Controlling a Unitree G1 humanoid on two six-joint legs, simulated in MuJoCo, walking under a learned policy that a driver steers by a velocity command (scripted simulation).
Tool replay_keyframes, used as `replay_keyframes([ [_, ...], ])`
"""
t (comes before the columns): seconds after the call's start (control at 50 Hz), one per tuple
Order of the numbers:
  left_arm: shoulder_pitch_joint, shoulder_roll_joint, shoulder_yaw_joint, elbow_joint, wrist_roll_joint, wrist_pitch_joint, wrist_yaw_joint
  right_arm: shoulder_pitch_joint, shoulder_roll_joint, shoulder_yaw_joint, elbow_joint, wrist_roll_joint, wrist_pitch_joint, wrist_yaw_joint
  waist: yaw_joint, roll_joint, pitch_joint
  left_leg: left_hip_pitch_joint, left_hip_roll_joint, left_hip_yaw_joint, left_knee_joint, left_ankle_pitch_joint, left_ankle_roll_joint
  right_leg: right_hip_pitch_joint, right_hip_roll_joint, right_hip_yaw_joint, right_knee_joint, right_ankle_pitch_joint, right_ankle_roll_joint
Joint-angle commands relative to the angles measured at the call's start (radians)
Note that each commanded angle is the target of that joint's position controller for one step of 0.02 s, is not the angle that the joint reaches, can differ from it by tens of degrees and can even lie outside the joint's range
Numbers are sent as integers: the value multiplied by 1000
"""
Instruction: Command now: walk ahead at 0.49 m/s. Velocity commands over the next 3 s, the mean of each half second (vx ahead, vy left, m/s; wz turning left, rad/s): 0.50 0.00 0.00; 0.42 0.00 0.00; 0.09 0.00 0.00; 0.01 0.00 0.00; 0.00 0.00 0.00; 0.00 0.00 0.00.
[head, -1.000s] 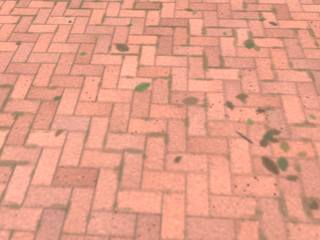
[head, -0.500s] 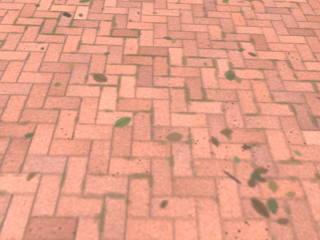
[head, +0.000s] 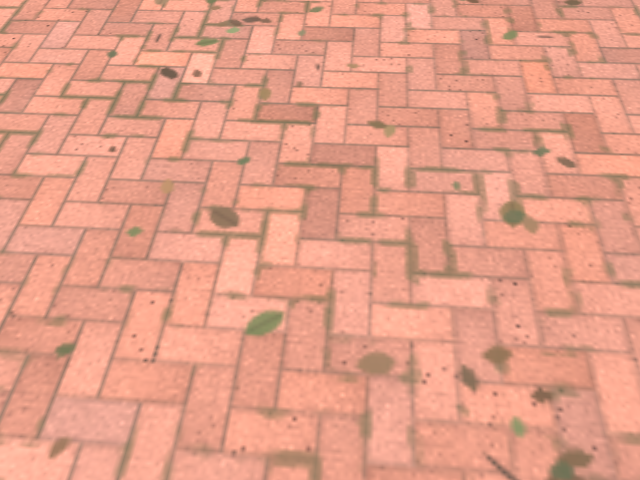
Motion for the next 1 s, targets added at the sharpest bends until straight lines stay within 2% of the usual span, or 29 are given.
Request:
replay_keyframes([
  [0.02,-31,152,25,-55,-3,-11,19,-28,-37,-6,-56,-6,-4,6,-29,-86,39,-58,17,-14,-158,168,-17,-10,-271,184,-166,168,-138],
  [0.1,50,160,24,-30,-14,-5,23,-170,-18,11,-95,3,-10,25,19,-84,69,-15,-27,30,-349,278,-13,30,-256,129,-168,170,-117],
  [0.2,126,173,32,7,-19,21,28,-276,-33,19,-149,13,-22,58,34,-92,90,-49,-56,33,-454,176,21,212,-329,136,-81,272,-110],
  [0.24,103,190,39,2,-20,29,31,-223,-66,8,-145,14,-25,63,-13,-118,49,58,-89,53,-477,104,49,245,-339,127,-4,464,-89],
  [0.26,81,198,42,-4,-21,34,32,-140,-94,-6,-124,11,-25,61,-64,-134,-9,191,-124,82,-486,91,69,239,-323,109,93,640,-75],
  [0.28,64,179,35,-12,-18,39,31,26,-138,-31,-72,9,-24,55,-143,-121,-107,418,-145,97,-498,119,100,179,-273,71,278,711,-48],
  [0.3,67,147,19,-36,-2,38,32,217,-206,-51,-30,-6,-22,44,-203,-34,-255,746,22,-91,-457,137,164,-44,-217,36,581,453,-16],
  [0.32,191,1,-23,-42,-3,15,18,279,-272,-62,-5,-9,-18,48,-131,230,-393,1081,260,-587,-567,-49,334,-448,-17,49,937,-272,49],
  [0.34,129,98,-2,-33,-28,-11,13,271,-170,-33,-10,-4,-18,49,-167,154,-382,1066,250,-681,-658,-153,314,-564,-44,189,1062,-418,33],
  [0.36,30,158,14,-66,-53,-28,10,175,-131,-19,-26,-2,-22,46,-153,119,-220,931,216,-525,-677,-112,266,-633,-98,175,1081,-346,16],
  [0.38,-23,156,15,-76,-54,-33,16,94,-106,-10,-45,-8,-24,45,-122,36,-139,779,177,-402,-704,-16,241,-601,-152,148,1037,-253,14],
  [0.4,-46,148,22,-76,-38,-28,23,44,-79,-2,-49,-16,-28,49,-92,1,-73,647,141,-313,-736,73,226,-559,-182,137,970,-197,20],
  [0.42,-24,132,26,-70,-29,-15,24,24,-59,5,-48,-25,-32,51,-56,19,-60,569,113,-255,-765,112,213,-492,-209,145,927,-158,21],
  [0.46,2,86,23,-63,-25,10,26,36,-63,5,-34,-20,-35,53,-30,25,-42,495,97,-200,-814,133,220,-445,-221,136,860,-139,32],
  [0.52,-88,87,26,-97,-14,24,30,80,-108,-6,-12,-19,-36,36,-36,11,9,474,93,-145,-864,148,231,-528,-233,126,720,-21,61],
  [0.56,-156,86,26,-119,-7,22,26,109,-114,-6,0,-16,-30,25,-52,10,25,489,75,-105,-876,152,214,-559,-228,120,601,100,73],
  [0.64,-292,64,14,-154,-13,13,13,172,-124,-7,28,-5,-24,16,-94,13,49,504,42,-28,-878,146,180,-507,-183,75,384,261,76],
  [0.72,-390,72,7,-194,-21,7,-5,238,-131,-12,67,3,-9,13,-120,16,77,627,92,-30,-828,156,175,-534,-166,76,291,217,59],
  [0.78,-374,104,14,-206,-25,-4,-20,231,-149,-22,76,7,7,7,-87,36,59,708,134,-44,-754,266,152,-482,-147,69,251,107,22],
  [0.8,-319,125,25,-194,-20,-7,-20,205,-154,-23,71,5,13,5,-49,50,29,712,118,-28,-674,450,134,-389,-117,47,231,87,6],
  [0.82,-185,158,46,-151,-9,-9,-17,186,-143,-18,66,3,21,3,19,44,-53,696,66,9,-512,628,104,-210,-77,13,202,130,-17],
  [0.84,-35,222,67,-109,8,-12,-12,202,-114,-5,51,-8,24,0,63,-3,-183,571,2,51,-287,537,58,57,-155,81,248,356,-59],
  [0.86,76,308,83,-89,26,-4,-4,309,-22,26,42,-26,9,7,37,-220,-339,180,-152,92,108,53,-27,467,-417,442,272,569,-216],
  [0.88,100,257,65,-77,7,5,-8,341,-18,31,67,-13,-10,10,42,-294,-457,74,-231,-52,311,-494,-47,515,-505,672,161,650,-296],
  [0.9,29,206,48,-89,-6,6,-9,274,-101,6,60,16,-18,13,39,-212,-346,19,-172,-115,384,-479,-34,393,-460,530,157,634,-250],
  [0.92,-69,165,34,-110,-6,6,-6,202,-107,5,41,25,-16,8,11,-160,-227,-8,-118,-67,349,-417,-27,250,-417,386,144,645,-209],
  [0.94,-138,133,22,-118,-1,4,-7,164,-99,1,39,12,-6,-1,-19,-96,-149,21,-75,-37,276,-348,-30,107,-372,304,107,631,-180],
  [0.96,-177,105,14,-118,4,1,-7,163,-94,-6,39,3,11,-10,-52,-97,-116,90,-45,-32,207,-303,-30,1,-340,251,69,608,-157],
  [1.0,-197,87,6,-101,26,-1,-7,203,-39,1,49,-7,40,-15,-91,-121,-116,228,-38,-27,122,-235,-37,-128,-311,187,27,644,-162],
])
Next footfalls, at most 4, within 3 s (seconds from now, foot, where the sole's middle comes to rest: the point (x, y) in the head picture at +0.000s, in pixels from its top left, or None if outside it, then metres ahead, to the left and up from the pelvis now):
0.30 left None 0.35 0.15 -0.78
0.84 right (400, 416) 0.65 -0.09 -0.78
1.24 left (293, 395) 0.69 0.15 -0.78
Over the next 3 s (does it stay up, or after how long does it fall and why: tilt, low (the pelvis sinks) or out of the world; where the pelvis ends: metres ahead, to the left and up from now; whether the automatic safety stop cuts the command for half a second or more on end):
stays up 0.64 0.01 -0.01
